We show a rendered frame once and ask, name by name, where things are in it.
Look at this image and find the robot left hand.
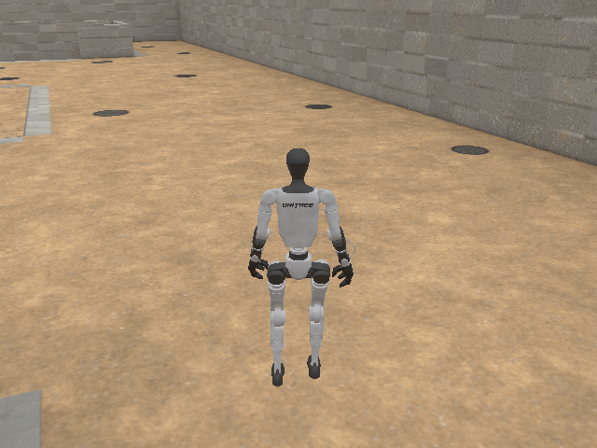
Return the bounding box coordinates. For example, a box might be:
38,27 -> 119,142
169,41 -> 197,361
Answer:
248,259 -> 269,279

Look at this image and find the right robot forearm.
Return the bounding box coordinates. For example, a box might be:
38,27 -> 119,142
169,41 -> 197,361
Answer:
332,226 -> 351,267

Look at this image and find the robot head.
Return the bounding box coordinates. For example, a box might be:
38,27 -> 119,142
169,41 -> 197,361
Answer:
282,148 -> 314,193

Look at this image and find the right robot upper arm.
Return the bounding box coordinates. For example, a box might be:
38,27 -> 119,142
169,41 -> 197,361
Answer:
317,189 -> 342,241

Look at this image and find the robot torso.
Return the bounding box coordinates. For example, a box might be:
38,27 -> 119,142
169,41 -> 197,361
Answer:
276,184 -> 320,280

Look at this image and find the robot right hand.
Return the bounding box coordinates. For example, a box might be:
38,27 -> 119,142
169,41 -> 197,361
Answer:
332,263 -> 354,287

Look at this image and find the left robot upper arm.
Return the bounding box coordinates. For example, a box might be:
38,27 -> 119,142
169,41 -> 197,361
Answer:
256,189 -> 279,240

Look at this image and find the left robot forearm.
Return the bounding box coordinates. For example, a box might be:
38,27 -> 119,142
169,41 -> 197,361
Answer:
250,226 -> 266,262

